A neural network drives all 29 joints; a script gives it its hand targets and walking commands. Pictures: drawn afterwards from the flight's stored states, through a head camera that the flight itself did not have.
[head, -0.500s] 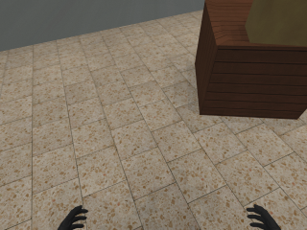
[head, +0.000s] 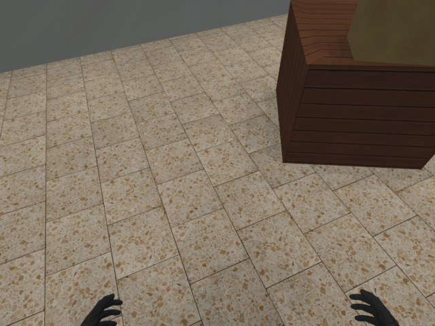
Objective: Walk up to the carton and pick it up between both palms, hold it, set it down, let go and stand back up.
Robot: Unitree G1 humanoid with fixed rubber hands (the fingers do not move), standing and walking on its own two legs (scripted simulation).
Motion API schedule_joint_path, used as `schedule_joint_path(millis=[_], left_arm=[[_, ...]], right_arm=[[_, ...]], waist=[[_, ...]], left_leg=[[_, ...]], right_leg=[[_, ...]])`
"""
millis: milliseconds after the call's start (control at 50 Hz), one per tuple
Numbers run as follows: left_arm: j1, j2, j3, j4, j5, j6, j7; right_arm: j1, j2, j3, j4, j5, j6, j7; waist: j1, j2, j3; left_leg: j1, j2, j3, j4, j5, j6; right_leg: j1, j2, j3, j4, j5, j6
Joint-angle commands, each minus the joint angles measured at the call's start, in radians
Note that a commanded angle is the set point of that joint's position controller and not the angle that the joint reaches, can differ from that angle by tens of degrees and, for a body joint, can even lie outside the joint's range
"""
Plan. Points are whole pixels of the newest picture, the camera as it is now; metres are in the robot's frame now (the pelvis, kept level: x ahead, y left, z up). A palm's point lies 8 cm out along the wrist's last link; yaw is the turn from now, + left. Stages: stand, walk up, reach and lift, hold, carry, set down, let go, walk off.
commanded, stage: stand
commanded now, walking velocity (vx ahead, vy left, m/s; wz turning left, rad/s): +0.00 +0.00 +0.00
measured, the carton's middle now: (403, 14) +1.24 -0.71 +0.04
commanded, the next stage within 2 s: walk up in 1.16 s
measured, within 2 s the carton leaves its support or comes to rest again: neither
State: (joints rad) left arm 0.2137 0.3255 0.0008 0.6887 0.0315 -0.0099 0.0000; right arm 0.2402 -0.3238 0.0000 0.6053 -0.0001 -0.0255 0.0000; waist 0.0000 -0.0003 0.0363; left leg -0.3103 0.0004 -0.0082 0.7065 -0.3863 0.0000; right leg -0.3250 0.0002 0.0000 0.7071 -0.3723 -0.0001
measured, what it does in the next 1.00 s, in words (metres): stands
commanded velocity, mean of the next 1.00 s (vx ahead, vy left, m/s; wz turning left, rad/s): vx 0.00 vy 0.00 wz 0.00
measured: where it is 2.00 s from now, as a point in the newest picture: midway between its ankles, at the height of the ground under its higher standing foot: outside the picture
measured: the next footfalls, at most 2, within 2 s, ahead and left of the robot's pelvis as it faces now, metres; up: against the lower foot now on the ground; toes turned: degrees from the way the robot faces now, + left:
right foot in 1.74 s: +0.09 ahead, -0.22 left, +0.00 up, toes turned -3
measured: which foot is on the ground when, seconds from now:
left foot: down 0.00-1.00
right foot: down 0.00-1.00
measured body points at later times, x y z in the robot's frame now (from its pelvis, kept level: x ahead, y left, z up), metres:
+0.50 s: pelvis +0.00 +0.00 +0.00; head +0.01 +0.00 +0.45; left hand +0.13 +0.28 -0.10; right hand +0.14 -0.27 -0.08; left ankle -0.01 +0.12 -0.72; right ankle +0.00 -0.12 -0.72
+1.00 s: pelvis -0.02 +0.00 +0.00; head -0.02 +0.00 +0.45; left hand +0.10 +0.28 -0.10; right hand +0.12 -0.28 -0.09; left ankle -0.01 +0.12 -0.72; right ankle +0.00 -0.12 -0.72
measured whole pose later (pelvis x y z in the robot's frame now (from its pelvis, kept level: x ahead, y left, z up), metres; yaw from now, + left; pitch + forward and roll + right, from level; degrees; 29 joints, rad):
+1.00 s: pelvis -0.02 +0.00 +0.00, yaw +0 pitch -2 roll +0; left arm 0.21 0.33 0.00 0.76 0.03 -0.01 0.00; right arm 0.25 -0.33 0.00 0.63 0.00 -0.03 0.00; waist 0.00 0.00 0.04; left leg -0.31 0.00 -0.01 0.71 -0.36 0.00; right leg -0.33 0.00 0.00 0.71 -0.34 0.00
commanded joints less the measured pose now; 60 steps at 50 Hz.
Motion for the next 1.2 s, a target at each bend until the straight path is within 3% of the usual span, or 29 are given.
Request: schedule_joint_path(millis=[0, 60, 200, 380, 700, 820, 1180], left_arm=[[-0.072, 0.216, 0.081, -0.055, -0.014, -0.054, 0.006], [-0.068, 0.223, 0.084, -0.049, -0.016, -0.051, 0.007], [-0.076, 0.224, 0.083, -0.039, -0.015, -0.054, 0.006], [-0.070, 0.224, 0.083, -0.028, -0.016, -0.056, 0.007], [-0.083, 0.225, 0.080, -0.002, -0.013, -0.053, 0.005], [-0.078, 0.233, 0.081, 0.012, -0.016, -0.051, 0.003], [-0.091, 0.238, 0.075, 0.044, -0.016, -0.056, 0.001]], right_arm=[[-0.049, -0.226, -0.087, -0.011, -0.028, -0.039, -0.014], [-0.053, -0.227, -0.086, -0.008, -0.025, -0.040, -0.014], [-0.052, -0.221, -0.084, -0.005, -0.024, -0.042, -0.015], [-0.052, -0.224, -0.086, -0.001, -0.023, -0.041, -0.015], [-0.050, -0.216, -0.082, 0.014, -0.022, -0.040, -0.011], [-0.051, -0.226, -0.081, 0.025, -0.024, -0.038, -0.011], [-0.041, -0.220, -0.077, 0.051, -0.020, -0.037, -0.010]], waist=[[-0.002, -0.023, -0.110], [0.001, -0.003, -0.102], [-0.001, -0.023, -0.117], [0.001, -0.007, -0.122], [-0.004, -0.024, -0.080], [0.003, -0.005, -0.073], [-0.003, -0.025, -0.047]], left_leg=[[0.043, 0.079, -0.089, -0.093, 0.300, 0.077], [0.043, 0.081, -0.094, -0.102, 0.312, 0.078], [0.053, 0.082, -0.092, -0.095, 0.338, 0.078], [0.062, 0.083, -0.088, -0.098, 0.359, 0.077], [0.050, 0.079, -0.092, -0.125, 0.243, 0.075], [0.038, 0.086, -0.109, -0.150, 0.232, 0.080], [0.041, 0.075, -0.105, -0.150, 0.204, 0.074]], right_leg=[[0.057, -0.099, 0.114, -0.106, 0.303, -0.087], [0.057, -0.093, 0.106, -0.102, 0.305, -0.083], [0.064, -0.097, 0.107, -0.100, 0.326, -0.085], [0.074, -0.098, 0.107, -0.104, 0.355, -0.085], [0.031, -0.105, 0.131, -0.156, 0.230, -0.086], [0.039, -0.092, 0.119, -0.150, 0.218, -0.077], [0.023, -0.111, 0.157, -0.199, 0.198, -0.084]])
